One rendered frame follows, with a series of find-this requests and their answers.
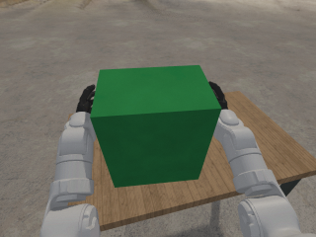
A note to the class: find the carton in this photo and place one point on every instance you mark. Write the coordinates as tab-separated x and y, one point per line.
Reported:
154	124

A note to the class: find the robot right upper arm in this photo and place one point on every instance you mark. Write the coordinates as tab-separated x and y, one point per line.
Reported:
268	216

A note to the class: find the robot left forearm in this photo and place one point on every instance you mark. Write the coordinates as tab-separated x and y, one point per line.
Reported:
74	162

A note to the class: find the robot right forearm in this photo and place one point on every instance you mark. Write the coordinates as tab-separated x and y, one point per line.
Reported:
251	174

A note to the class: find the right robot hand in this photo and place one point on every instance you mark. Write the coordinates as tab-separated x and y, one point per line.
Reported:
219	95

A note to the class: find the left robot hand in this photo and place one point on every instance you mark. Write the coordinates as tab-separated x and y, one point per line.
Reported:
85	101

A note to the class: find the table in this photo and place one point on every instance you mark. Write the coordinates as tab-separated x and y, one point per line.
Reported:
121	206

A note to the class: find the robot left upper arm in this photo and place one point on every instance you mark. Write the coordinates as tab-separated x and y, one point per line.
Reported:
77	220

